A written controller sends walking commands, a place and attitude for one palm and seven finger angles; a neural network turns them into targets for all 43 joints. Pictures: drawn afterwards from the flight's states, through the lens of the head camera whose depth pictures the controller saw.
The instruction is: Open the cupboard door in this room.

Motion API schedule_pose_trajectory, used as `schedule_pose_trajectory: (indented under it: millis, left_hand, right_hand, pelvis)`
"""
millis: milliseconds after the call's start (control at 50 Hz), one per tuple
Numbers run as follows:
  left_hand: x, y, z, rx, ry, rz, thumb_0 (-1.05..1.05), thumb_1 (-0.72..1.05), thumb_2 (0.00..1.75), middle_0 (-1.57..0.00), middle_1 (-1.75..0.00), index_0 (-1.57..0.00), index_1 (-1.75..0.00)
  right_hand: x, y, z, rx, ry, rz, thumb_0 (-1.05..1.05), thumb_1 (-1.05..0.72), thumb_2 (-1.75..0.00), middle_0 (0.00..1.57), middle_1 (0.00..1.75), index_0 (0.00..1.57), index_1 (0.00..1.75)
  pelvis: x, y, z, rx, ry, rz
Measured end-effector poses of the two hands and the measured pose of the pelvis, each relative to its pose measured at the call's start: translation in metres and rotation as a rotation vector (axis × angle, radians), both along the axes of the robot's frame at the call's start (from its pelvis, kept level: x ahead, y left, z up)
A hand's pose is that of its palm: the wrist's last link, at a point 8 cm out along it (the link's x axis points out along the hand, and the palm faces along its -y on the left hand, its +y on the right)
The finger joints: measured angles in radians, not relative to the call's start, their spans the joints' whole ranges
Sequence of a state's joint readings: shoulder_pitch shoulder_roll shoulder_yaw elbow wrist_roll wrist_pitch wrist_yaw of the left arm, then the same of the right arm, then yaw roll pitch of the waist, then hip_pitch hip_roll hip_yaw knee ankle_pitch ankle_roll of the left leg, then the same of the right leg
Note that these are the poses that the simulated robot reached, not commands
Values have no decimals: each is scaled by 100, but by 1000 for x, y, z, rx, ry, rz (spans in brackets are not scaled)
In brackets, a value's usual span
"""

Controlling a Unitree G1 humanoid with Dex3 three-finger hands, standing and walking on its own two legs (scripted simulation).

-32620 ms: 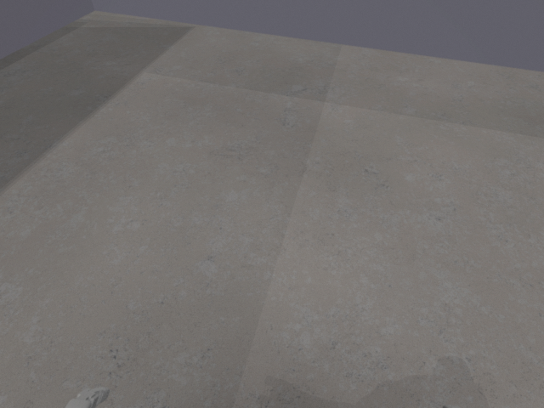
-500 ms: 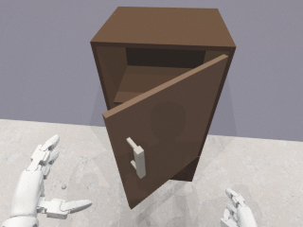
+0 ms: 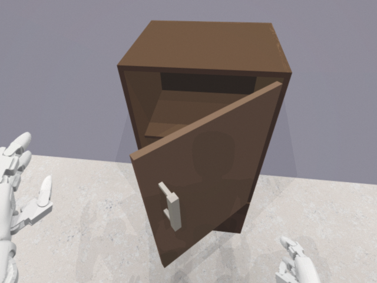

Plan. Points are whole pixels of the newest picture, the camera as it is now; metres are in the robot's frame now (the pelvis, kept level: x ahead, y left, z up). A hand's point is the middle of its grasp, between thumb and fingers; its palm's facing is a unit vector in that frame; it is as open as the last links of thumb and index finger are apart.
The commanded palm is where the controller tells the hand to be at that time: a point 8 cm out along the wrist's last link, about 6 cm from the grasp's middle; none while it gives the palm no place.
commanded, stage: draw the hand back to the body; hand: left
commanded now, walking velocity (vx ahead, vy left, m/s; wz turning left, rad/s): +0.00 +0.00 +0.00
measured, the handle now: (169, 206) +0.28 +0.09 +0.00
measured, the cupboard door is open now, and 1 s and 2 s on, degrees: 44 44 44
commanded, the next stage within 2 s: step back with the hand held close in 0.34 s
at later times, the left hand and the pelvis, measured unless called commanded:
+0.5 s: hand (56, 204) +0.18 +0.24 +0.16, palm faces +0.44 -0.80 -0.41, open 7.4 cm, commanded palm +0.13 +0.28 +0.17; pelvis -0.01 -0.02 +0.00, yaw +0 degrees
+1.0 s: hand (25, 227) +0.14 +0.27 +0.16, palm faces +0.36 -0.78 -0.51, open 7.4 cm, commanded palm +0.08 +0.31 +0.17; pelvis -0.07 +0.01 -0.01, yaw -2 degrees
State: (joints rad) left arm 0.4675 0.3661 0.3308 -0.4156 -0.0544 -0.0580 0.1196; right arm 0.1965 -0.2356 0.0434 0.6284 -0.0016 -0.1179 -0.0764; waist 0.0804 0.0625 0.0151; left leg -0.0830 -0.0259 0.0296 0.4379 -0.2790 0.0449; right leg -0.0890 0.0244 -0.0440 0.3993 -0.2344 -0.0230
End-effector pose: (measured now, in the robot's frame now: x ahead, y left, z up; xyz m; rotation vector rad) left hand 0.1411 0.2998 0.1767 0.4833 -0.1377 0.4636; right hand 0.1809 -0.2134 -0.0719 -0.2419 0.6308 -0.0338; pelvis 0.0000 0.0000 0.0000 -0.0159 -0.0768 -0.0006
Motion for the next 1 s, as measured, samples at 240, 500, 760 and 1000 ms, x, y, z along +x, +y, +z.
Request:
schedule_pose_trajectory:
  millis: [240, 500, 760, 1000]
  left_hand:
    - [-2, -15, -20, -67, 58, -13, 2, 86, 89, -21, -30, -21, -30]
    - [-4, -22, -2, -14, 2, -23, 2, 88, 90, -21, -30, -21, -30]
    - [2, -22, -12, 60, 98, -138, 2, 89, 90, -21, -30, -21, -30]
    - [-41, 6, 1, 124, -9, -133, 2, 88, 90, -22, -30, -22, -30]
  right_hand:
    - [-11, -18, -2, -7, 37, -26, 2, -91, -90, 20, 30, 20, 30]
    - [-17, -24, -4, 14, 27, -33, 2, -91, -90, 20, 30, 20, 30]
    - [-48, -42, -4, -23, 89, -163, 2, -91, -90, 20, 30, 20, 30]
    - [-89, -26, 4, -55, 60, -190, 2, -91, -90, 20, 30, 20, 30]
  pelvis:
    - [-5, -12, 2, 3, -15, -6]
    - [-11, -19, 3, 2, -23, -7]
    - [-29, -7, 1, 3, 72, -38]
    - [-68, 14, -6, 0, 61, -41]
